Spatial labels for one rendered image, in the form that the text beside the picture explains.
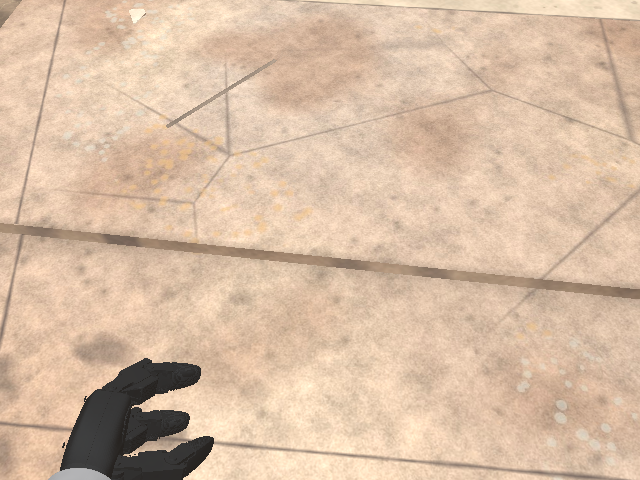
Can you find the robot left hand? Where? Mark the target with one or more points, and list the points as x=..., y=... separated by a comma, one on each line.
x=107, y=427

